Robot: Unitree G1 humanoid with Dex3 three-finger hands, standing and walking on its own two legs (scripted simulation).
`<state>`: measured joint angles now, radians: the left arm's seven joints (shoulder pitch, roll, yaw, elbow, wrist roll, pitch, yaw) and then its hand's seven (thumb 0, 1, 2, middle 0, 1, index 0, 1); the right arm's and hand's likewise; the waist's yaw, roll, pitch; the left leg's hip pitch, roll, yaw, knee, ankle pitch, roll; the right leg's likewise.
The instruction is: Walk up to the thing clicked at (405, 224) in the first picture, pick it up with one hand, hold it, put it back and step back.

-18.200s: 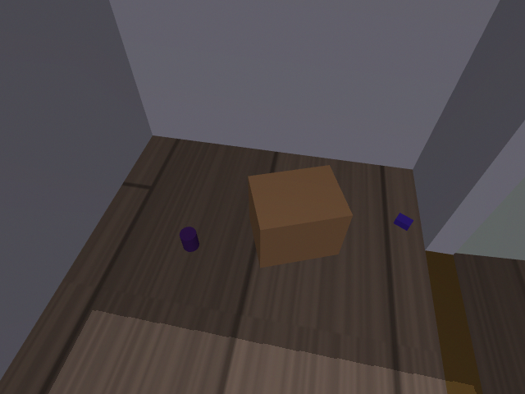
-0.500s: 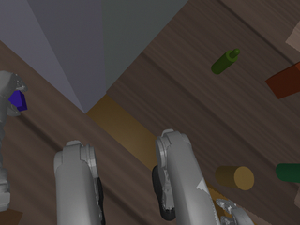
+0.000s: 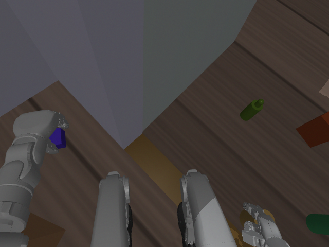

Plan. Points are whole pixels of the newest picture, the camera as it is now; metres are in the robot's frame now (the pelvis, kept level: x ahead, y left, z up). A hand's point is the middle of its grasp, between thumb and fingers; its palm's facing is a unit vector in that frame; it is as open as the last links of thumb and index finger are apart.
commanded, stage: lift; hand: left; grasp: from above
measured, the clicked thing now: (49, 139) +0.39 +0.29 -0.13
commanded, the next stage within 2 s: hold in 0.80 s
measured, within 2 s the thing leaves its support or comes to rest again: neither
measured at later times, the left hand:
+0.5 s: hand (22, 119) +0.36 +0.25 +0.09, palm faces -0.44 -0.12 -0.89, open 7.4 cm
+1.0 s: hand (7, 85) +0.38 +0.24 +0.16, palm faces -0.44 -0.11 -0.89, open 7.4 cm
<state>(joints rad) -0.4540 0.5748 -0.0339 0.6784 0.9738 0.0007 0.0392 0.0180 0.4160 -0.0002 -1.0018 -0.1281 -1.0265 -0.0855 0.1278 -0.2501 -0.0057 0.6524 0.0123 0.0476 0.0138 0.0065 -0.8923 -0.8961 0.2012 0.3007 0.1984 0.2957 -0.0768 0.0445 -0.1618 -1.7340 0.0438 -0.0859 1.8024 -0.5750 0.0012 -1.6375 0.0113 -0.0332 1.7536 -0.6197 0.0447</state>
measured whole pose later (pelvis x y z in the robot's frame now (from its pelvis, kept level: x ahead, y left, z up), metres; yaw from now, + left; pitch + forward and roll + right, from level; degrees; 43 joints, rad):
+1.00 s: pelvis +0.08 +0.00 +0.23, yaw +2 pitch +8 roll -1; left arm -0.33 0.36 -0.19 0.85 0.97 0.07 0.13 0.01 0.40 0.05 -1.01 -0.13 -1.03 -0.09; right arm 0.25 -0.24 -0.04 0.76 0.04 -0.01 -0.04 0.01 -0.89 -0.90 0.20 0.30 0.20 0.30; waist -0.04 0.04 -0.07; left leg -0.57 0.04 0.02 0.76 -0.33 -0.01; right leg -0.53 -0.01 0.03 0.73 -0.36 0.03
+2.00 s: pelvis +0.08 -0.01 +0.25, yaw +1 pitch +2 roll +0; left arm -0.25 0.37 -0.23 0.62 0.97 0.10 -0.03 0.01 0.42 0.03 -0.98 -0.16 -1.01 -0.11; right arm 0.19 -0.25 -0.03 0.69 0.06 0.05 -0.04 0.01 -0.90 -0.90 0.20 0.30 0.20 0.29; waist 0.01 0.06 -0.02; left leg -0.31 0.03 0.04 0.51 -0.23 -0.01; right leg -0.29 -0.02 0.04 0.52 -0.27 0.02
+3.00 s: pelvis +0.08 -0.01 +0.26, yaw +1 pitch +1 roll +0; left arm -0.24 0.36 -0.23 0.61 0.98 0.09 -0.04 0.01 0.42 0.01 -0.99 -0.15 -1.02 -0.10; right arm 0.18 -0.25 -0.02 0.69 0.07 0.06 -0.04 0.01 -0.90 -0.90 0.20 0.30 0.20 0.30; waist 0.02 0.06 -0.01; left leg -0.27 0.03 0.04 0.46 -0.20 -0.01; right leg -0.25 -0.02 0.04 0.48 -0.24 0.02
